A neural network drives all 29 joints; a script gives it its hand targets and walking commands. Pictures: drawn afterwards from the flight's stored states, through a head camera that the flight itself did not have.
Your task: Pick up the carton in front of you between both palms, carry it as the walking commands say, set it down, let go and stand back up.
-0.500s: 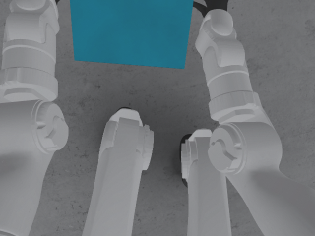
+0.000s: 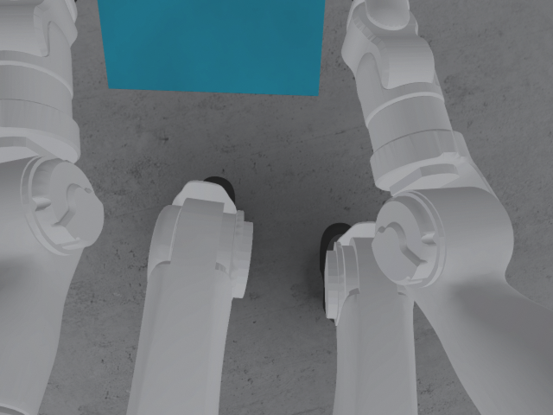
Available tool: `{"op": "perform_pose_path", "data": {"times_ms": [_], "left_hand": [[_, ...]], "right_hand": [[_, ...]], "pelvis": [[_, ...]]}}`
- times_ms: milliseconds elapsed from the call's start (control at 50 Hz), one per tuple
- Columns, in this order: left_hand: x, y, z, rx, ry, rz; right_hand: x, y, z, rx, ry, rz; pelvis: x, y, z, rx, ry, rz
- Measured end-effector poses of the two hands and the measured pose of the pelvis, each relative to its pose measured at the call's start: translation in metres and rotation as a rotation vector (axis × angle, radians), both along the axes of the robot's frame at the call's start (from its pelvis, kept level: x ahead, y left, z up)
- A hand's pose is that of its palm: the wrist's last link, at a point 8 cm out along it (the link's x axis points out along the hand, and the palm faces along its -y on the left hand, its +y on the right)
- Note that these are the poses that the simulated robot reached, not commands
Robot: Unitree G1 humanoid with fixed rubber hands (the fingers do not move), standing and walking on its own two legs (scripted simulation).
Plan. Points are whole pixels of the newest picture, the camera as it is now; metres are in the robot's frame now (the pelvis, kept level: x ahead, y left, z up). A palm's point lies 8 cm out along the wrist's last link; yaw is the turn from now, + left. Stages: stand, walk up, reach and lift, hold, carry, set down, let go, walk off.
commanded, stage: set down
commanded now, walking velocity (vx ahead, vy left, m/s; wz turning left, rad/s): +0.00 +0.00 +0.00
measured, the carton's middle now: (225, 6) +0.52 +0.19 -0.26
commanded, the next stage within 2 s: let go in 1.72 s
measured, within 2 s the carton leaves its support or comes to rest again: rests again in 0.02 s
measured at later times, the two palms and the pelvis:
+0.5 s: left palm out of the picture +0.47 +0.35 -0.21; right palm out of the picture +0.55 +0.03 -0.19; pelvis +0.01 +0.01 -0.01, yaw +0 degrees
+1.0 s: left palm out of the picture +0.47 +0.40 -0.10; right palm out of the picture +0.56 +0.05 -0.09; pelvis -0.01 +0.02 +0.04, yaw +3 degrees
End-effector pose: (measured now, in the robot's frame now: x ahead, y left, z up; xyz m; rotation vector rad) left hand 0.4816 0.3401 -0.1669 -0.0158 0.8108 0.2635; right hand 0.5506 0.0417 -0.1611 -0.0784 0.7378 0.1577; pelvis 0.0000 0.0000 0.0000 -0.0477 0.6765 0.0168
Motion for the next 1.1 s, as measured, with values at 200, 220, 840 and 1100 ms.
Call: {"op": "perform_pose_path", "data": {"times_ms": [200,220,840,1100], "left_hand": [[0.012,0.003,-0.017,-0.01,-0.01,-0.009],[0.012,0.004,-0.018,-0.01,-0.013,-0.009],[-0.006,0.057,0.013,-0.006,-0.167,0.1],[-0.012,0.063,0.105,0.019,-0.142,0.095]], "right_hand": [[0.01,-0.001,-0.019,0.031,-0.015,0.005],[0.01,-0.001,-0.02,0.039,-0.02,0.003],[0.001,-0.012,0.009,-0.062,-0.09,0.011],[0.009,0.004,0.104,-0.091,-0.081,-0.013]], "pelvis": [[0.018,0.005,-0.002,-0.008,0.049,-0.002],[0.019,0.006,-0.003,-0.009,0.054,-0.001],[-0.016,0.014,-0.005,-0.019,-0.129,0.049],[0.0,0.017,0.063,-0.058,-0.022,0.098]]}}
